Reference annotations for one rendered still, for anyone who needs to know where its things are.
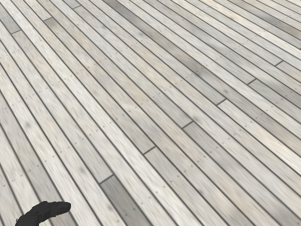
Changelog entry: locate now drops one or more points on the left robot hand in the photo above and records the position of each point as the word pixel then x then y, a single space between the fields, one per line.
pixel 43 211

